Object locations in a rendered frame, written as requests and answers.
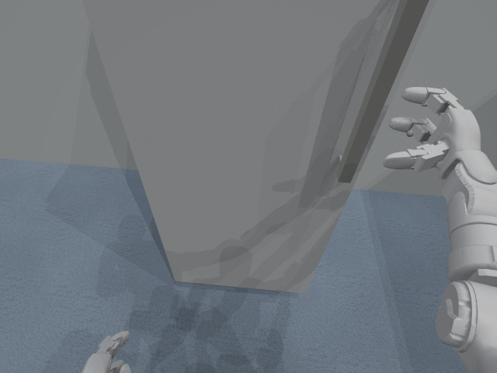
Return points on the handle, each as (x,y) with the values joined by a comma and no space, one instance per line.
(402,30)

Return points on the fridge door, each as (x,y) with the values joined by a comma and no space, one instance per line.
(236,112)

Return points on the right robot forearm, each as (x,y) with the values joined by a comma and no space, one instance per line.
(469,184)

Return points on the robot right hand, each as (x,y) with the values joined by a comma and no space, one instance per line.
(457,131)

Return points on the right robot upper arm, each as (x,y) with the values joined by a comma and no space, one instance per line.
(467,321)

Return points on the robot left hand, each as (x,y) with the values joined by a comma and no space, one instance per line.
(100,362)

